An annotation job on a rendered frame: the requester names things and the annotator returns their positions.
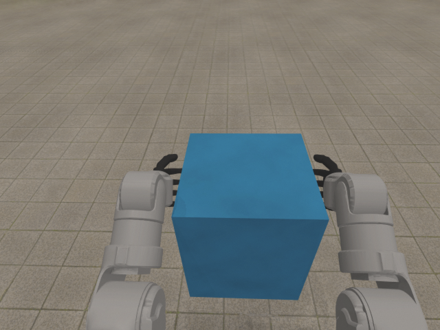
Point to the robot right hand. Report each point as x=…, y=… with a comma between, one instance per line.
x=332, y=166

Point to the robot right forearm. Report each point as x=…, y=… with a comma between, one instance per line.
x=367, y=238

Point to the carton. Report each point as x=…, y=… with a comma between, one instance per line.
x=248, y=215

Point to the robot right upper arm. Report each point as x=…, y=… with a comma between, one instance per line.
x=362, y=308

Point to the robot left upper arm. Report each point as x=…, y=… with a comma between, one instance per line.
x=128, y=305

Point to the robot left hand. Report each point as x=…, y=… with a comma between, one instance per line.
x=163, y=163

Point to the robot left forearm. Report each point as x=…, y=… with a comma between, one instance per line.
x=137, y=227

